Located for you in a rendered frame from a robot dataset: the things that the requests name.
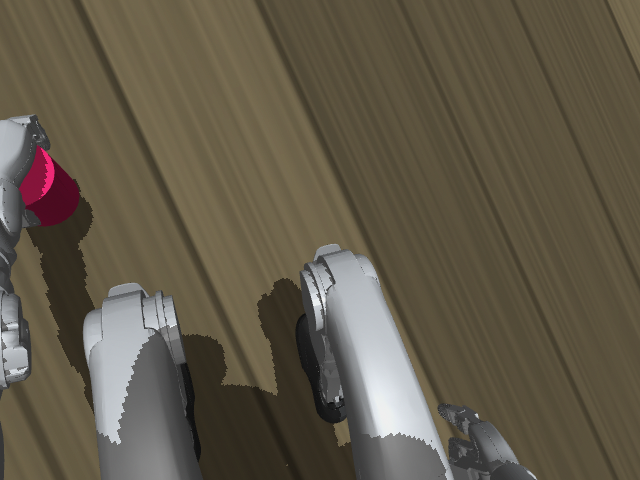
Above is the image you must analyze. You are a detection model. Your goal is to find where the left robot arm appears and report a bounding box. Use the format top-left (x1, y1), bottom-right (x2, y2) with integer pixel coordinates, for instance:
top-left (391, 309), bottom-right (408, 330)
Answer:
top-left (0, 178), bottom-right (32, 480)

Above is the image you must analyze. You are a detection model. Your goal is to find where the right robot arm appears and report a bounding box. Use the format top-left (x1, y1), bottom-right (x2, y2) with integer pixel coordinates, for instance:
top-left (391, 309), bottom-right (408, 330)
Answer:
top-left (490, 463), bottom-right (537, 480)

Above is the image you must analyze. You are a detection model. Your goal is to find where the left robot hand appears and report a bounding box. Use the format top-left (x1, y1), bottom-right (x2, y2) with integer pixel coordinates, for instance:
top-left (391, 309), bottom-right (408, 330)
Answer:
top-left (0, 114), bottom-right (51, 228)

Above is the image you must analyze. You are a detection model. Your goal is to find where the left robot foot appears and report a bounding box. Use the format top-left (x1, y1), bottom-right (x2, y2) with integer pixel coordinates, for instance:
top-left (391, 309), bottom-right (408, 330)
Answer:
top-left (180, 362), bottom-right (201, 462)

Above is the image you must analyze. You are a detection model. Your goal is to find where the mug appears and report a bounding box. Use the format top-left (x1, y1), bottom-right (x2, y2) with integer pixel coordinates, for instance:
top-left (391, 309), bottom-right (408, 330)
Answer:
top-left (19, 145), bottom-right (79, 227)

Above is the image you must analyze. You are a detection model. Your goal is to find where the right robot hand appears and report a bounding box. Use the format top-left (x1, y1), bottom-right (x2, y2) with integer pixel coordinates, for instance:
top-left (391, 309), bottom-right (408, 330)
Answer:
top-left (438, 404), bottom-right (520, 480)

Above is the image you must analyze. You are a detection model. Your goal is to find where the right robot foot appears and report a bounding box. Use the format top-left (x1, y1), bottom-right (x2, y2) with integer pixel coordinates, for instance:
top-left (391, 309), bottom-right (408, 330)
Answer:
top-left (295, 313), bottom-right (347, 423)

